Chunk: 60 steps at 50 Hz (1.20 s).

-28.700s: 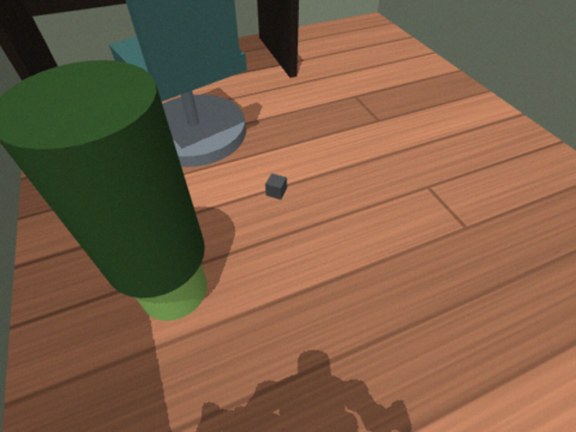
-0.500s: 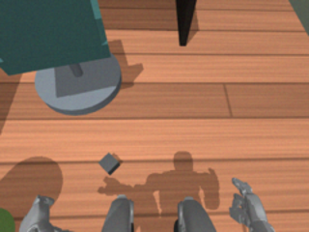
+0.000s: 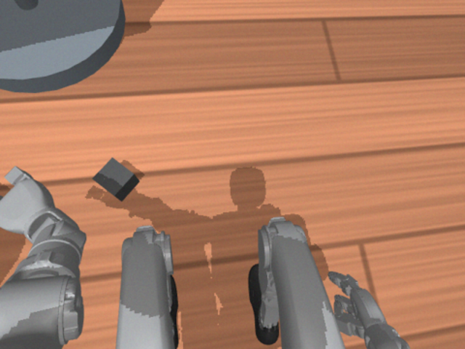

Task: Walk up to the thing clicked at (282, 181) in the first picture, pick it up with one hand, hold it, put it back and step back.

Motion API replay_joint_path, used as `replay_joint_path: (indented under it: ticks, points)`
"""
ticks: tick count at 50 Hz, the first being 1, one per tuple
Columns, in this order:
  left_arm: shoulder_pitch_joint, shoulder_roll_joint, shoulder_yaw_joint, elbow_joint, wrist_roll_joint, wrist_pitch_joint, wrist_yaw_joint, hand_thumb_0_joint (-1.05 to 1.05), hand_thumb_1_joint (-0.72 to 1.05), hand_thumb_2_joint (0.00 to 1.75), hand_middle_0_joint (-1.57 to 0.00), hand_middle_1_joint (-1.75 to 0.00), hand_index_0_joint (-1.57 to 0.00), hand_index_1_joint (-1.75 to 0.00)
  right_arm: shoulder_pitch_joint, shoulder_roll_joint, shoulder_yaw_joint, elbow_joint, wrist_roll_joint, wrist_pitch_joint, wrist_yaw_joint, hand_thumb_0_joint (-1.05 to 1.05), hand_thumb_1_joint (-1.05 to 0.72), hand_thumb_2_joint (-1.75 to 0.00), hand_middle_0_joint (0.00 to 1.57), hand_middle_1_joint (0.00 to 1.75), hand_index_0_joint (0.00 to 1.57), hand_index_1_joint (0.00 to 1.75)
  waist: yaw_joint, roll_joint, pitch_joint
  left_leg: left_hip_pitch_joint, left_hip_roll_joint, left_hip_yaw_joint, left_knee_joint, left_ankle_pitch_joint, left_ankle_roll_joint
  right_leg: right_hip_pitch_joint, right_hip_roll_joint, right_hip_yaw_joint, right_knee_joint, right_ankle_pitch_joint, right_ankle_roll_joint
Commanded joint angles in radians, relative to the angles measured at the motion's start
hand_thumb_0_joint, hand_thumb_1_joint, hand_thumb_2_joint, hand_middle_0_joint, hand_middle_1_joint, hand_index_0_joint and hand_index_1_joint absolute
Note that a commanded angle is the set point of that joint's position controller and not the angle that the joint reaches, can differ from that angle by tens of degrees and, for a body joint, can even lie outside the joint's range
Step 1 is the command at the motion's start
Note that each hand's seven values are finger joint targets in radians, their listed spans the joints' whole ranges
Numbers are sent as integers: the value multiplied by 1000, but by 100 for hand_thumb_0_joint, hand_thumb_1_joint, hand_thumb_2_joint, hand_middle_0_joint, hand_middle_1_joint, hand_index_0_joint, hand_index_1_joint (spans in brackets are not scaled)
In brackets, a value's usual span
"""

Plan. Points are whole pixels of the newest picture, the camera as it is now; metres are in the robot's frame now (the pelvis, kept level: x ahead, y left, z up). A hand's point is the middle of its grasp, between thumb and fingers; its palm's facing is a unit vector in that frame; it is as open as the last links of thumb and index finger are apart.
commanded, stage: rise first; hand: left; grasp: from above
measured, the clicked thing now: (117, 180) +0.49 +0.28 -0.41
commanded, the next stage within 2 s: approach in 1.58 s
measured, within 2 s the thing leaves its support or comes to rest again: neither
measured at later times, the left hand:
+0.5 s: hand (76, 195) +0.41 +0.32 -0.25, palm faces -0.25 -0.35 -0.90, open 14.2 cm
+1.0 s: hand (87, 187) +0.44 +0.31 -0.29, palm faces -0.23 -0.37 -0.90, open 14.3 cm
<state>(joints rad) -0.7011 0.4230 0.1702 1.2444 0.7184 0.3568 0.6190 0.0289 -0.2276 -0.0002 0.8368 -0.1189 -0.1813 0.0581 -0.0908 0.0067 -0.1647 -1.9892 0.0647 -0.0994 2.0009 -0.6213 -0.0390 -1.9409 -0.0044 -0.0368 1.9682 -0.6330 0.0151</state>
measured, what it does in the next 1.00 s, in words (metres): lowers itself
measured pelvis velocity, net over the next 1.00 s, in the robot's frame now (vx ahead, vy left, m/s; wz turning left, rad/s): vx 0.00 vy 0.00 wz -0.05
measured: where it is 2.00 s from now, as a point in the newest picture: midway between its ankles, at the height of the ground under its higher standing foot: (216, 322)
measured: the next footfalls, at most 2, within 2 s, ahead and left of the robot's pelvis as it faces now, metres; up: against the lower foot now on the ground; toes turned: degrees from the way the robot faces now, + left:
none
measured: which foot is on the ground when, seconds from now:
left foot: down 0.00-1.00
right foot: down 0.00-1.00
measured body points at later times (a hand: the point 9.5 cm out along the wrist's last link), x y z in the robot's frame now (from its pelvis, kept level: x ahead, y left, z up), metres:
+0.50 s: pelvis +0.00 +0.01 -0.09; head +0.21 +0.05 +0.31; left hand +0.42 +0.33 -0.19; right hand +0.04 -0.25 -0.21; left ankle +0.09 +0.14 -0.42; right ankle +0.10 -0.13 -0.42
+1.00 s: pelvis +0.00 +0.00 -0.12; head +0.25 +0.03 +0.25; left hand +0.45 +0.32 -0.24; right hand +0.03 -0.26 -0.25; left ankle +0.09 +0.14 -0.42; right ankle +0.10 -0.13 -0.42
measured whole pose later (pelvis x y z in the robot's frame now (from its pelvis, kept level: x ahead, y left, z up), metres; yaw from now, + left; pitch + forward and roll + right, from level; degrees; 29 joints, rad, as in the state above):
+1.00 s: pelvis +0.00 +0.00 -0.12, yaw -3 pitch +33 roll -5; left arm -1.05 0.65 0.37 1.61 0.81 0.27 0.58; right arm 0.14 -0.30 0.04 0.88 -0.17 -0.31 0.28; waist -0.22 0.01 -0.01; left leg -2.32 0.05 -0.15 2.40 -0.67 -0.04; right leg -2.27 0.02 -0.03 2.35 -0.66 0.04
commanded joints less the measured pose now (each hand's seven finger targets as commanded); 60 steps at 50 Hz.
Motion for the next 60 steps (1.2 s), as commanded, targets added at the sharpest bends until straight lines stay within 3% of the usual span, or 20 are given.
replay_joint_path:
  ticks: [1,7,9,13,16,20,23,26,27,31,34,37,41,50,54,55,58,60]
  points:
    - [-290,281,22,-15,12,-2,8,0,-51,101,-18,-89,-15,-92,113,-171,-56,-43,5,-44,21,0,-89,-90,20,30,20,30,-8,95,-624,359,-34,95,-143,10,51,285,28,-20,-254,-31,-36]
    - [-403,330,49,50,4,-43,-22,0,-55,105,-13,-92,-10,-96,182,-195,-44,-1,3,-68,56,0,-88,-89,20,30,20,30,-58,125,-586,317,-30,69,-86,-15,52,192,25,-44,-156,-15,-35]
    - [-438,351,64,75,18,-53,-21,0,-57,108,-11,-95,-8,-98,193,-211,-43,9,3,-76,65,0,-88,-89,20,30,20,30,-61,161,-572,319,-32,56,-89,-44,49,131,23,-57,-120,-18,-40]
    - [-502,304,56,136,35,-48,-10,0,-60,111,-11,-93,-7,-98,223,-242,-41,26,2,-90,87,0,-88,-89,20,30,20,30,-86,269,-549,379,-23,25,-97,-35,29,12,9,-85,-32,36,-52]
    - [-502,348,80,172,55,-46,-5,0,-61,111,-10,-93,-5,-98,243,-256,-37,32,1,-95,105,0,-88,-90,20,30,20,30,-84,270,-552,360,-25,26,-64,-5,31,-17,12,-88,2,61,-52]
    - [-549,369,83,180,90,-50,-6,0,-61,111,-11,-91,-7,-96,273,-271,-32,43,-6,-102,127,0,-88,-89,20,30,20,30,-107,284,-546,335,-26,35,-20,31,32,-28,15,-87,31,86,-50]
    - [-546,397,106,194,92,-57,-7,0,-59,108,-11,-93,-7,-97,289,-283,-32,36,-11,-107,143,0,-88,-89,20,30,20,30,-101,256,-550,275,-30,58,27,51,44,-3,21,-84,33,97,-45]
    - [-553,405,121,202,92,-59,-9,0,-61,109,-10,-94,-6,-98,312,-276,-32,41,-18,-113,158,0,-89,-89,20,30,20,30,-116,223,-570,243,-32,76,63,82,49,44,24,-77,41,121,-40]
    - [-553,431,140,206,94,-60,-3,0,-59,107,-11,-95,-8,-98,313,-286,-34,40,-19,-115,163,0,-89,-90,20,30,20,30,-101,226,-562,217,-33,75,65,72,50,34,24,-81,49,109,-40]
    - [-571,426,146,238,89,-65,-6,0,-61,108,-10,-95,-6,-99,328,-283,-35,46,-22,-120,176,0,-89,-90,20,30,20,30,-115,209,-560,186,-36,82,94,69,53,39,29,-82,60,103,-38]
    - [-591,461,156,239,94,-78,-15,0,-61,108,-9,-95,-6,-99,333,-278,-31,48,-25,-122,185,0,-89,-90,20,30,20,30,-114,188,-553,137,-40,97,129,68,61,64,35,-76,58,99,-34]
    - [-608,496,158,220,110,-91,-27,0,-61,107,-10,-95,-7,-99,345,-277,-22,49,-31,-126,192,0,-89,-90,20,30,20,30,-131,173,-569,135,-38,98,166,104,66,92,36,-73,71,136,-28]
    - [-611,480,173,244,105,-98,-12,0,-61,106,-10,-96,-6,-100,354,-283,-18,53,-36,-129,201,0,-89,-90,20,30,20,30,-133,167,-565,119,-34,93,179,103,65,97,43,-80,79,144,-27]
    - [-620,506,189,243,106,-87,-3,0,-61,107,-9,-96,-6,-99,357,-299,-11,52,-39,-130,216,0,-90,-90,20,30,20,30,-131,235,-559,142,-30,74,188,121,56,58,51,-103,120,159,-36]
    - [-651,524,176,230,129,-87,-9,0,-61,107,-10,-95,-6,-99,363,-298,-4,54,-41,-126,222,0,-90,-90,20,30,20,30,-153,243,-544,127,-29,73,206,127,59,58,53,-102,129,171,-35]
    - [-635,521,197,238,119,-85,0,0,-61,107,-10,-94,-6,-98,364,-311,-4,54,-40,-126,222,0,-90,-90,20,30,20,30,-142,245,-551,143,-27,68,203,135,54,44,53,-111,139,174,-37]
    - [-632,487,171,271,126,-84,7,0,-61,106,-11,-93,-7,-97,366,-317,-1,59,-43,-128,228,0,-90,-90,20,30,20,30,-164,262,-524,152,-26,57,191,128,50,16,57,-122,143,172,-40]
    - [-637,510,182,271,126,-84,4,0,-61,106,-10,-95,-6,-99,367,-316,-1,58,-43,-127,231,0,-90,-90,20,30,20,30,-160,266,-497,126,-28,59,191,111,54,14,57,-119,134,154,-39]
